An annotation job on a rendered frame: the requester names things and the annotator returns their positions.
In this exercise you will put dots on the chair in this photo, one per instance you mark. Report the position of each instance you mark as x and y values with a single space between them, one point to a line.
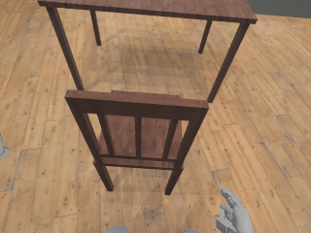
138 130

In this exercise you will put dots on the table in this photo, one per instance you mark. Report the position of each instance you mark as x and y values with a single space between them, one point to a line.
237 11

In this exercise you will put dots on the left robot hand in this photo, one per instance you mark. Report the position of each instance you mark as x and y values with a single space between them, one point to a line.
3 150

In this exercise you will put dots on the right robot hand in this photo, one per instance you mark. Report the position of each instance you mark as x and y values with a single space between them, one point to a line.
236 220

